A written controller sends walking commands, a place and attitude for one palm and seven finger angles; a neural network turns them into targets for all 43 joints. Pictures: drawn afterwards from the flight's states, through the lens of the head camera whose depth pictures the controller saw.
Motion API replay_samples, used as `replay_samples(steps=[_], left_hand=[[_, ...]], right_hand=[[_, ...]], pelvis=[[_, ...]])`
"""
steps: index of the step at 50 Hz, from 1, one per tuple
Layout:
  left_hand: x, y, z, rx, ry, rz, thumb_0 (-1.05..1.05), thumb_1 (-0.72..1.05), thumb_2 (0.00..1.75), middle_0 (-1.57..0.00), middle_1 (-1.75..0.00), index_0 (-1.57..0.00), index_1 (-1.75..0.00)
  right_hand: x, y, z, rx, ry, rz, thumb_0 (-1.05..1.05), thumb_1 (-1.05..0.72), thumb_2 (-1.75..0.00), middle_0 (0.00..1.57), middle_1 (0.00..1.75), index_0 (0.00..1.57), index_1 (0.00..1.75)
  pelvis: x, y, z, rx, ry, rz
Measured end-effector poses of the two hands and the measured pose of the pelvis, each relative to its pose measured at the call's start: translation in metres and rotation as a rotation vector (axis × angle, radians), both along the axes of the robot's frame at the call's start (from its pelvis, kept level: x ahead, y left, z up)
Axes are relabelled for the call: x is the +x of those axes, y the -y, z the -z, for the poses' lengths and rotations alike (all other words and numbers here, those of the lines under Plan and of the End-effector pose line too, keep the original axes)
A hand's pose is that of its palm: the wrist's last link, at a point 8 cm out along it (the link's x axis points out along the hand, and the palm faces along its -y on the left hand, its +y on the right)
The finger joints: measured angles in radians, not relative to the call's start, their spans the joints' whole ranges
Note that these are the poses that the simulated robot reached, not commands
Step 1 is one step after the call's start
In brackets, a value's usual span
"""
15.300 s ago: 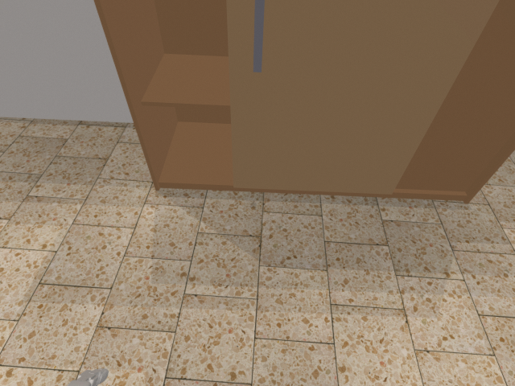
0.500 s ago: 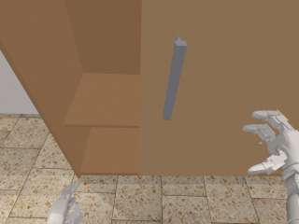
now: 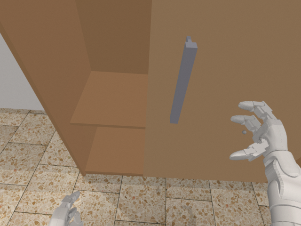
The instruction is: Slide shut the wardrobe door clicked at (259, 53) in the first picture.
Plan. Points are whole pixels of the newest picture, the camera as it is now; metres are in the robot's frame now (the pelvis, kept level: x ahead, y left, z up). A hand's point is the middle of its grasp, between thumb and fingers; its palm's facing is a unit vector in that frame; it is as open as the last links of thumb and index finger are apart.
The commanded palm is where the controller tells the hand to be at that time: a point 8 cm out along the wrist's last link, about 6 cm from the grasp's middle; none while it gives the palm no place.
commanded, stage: move the hooked fingers beside the handle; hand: right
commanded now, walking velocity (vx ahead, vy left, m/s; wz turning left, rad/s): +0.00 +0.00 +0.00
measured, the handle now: (180, 85) +0.51 -0.05 +0.11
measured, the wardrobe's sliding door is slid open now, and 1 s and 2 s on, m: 0.39 0.39 0.39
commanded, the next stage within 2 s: feel for the door with the fingertips in 1.66 s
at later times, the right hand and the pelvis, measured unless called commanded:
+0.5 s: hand (222, 112) +0.40 -0.16 +0.11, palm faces -0.04 +1.00 -0.01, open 14.0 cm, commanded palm +0.38 -0.21 +0.11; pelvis +0.00 +0.01 +0.00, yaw +1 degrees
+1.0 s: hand (205, 98) +0.46 -0.12 +0.11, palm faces -0.03 +1.00 +0.00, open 14.0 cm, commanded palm +0.43 -0.18 +0.11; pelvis +0.00 +0.00 -0.01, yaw +3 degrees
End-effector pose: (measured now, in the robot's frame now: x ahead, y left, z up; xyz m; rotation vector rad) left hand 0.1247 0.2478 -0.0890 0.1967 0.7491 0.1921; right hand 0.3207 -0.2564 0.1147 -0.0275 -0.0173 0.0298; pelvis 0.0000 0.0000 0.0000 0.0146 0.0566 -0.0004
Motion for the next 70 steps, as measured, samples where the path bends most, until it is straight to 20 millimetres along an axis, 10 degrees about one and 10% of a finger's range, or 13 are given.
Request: replay_samples(steps=[50, 70], left_hand=[[-0.095, -0.011, 0.033, -0.063, -0.349, -0.151, 0.00, 0.91, 0.90, -0.20, -0.30, -0.21, -0.30], [-0.061, -0.011, 0.029, -0.056, -0.272, -0.110, 0.00, 0.91, 0.90, -0.20, -0.30, -0.21, -0.30]], right_hand=[[0.121, -0.079, 0.008, 0.027, -0.013, -0.001, -0.01, 0.50, -0.30, 0.31, 1.20, 0.30, 1.20], [0.108, -0.075, 0.011, 0.026, -0.014, 0.010, -0.01, 0.50, -0.30, 0.31, 1.20, 0.30, 1.20]], pelvis=[[0.004, -0.002, 0.008, -0.005, -0.105, -0.046], [0.004, -0.003, 0.009, -0.001, -0.092, -0.033]])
